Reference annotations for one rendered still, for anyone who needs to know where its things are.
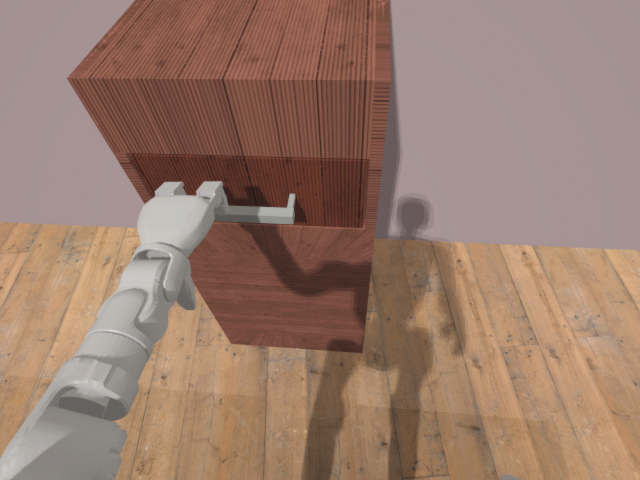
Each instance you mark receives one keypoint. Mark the robot left upper arm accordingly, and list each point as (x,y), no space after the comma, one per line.
(67,445)

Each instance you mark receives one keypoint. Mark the handle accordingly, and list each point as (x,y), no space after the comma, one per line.
(253,214)

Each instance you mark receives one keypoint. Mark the cabinet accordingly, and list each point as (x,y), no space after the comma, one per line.
(272,78)

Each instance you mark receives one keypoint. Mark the left robot hand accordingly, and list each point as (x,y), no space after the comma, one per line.
(182,221)

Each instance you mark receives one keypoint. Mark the left robot forearm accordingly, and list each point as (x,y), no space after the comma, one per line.
(101,380)

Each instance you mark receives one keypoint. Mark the drawer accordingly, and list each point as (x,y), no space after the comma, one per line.
(329,191)

